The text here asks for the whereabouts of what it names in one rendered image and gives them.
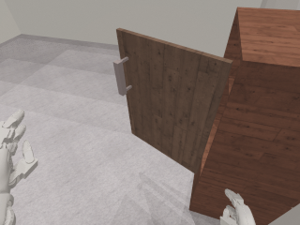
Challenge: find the cupboard door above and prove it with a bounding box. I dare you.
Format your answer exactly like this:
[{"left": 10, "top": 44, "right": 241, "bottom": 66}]
[{"left": 116, "top": 28, "right": 233, "bottom": 174}]

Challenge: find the robot right hand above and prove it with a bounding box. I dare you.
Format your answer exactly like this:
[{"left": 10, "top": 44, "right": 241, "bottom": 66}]
[{"left": 219, "top": 188, "right": 256, "bottom": 225}]

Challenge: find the left robot forearm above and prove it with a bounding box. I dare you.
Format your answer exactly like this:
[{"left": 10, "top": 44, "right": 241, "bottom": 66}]
[{"left": 0, "top": 192, "right": 16, "bottom": 225}]

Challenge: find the handle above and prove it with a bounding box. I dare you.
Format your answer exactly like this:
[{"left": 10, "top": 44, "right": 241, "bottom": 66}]
[{"left": 113, "top": 57, "right": 132, "bottom": 96}]

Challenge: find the robot left hand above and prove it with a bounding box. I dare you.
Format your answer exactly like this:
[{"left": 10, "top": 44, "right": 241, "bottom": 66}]
[{"left": 0, "top": 109, "right": 38, "bottom": 193}]

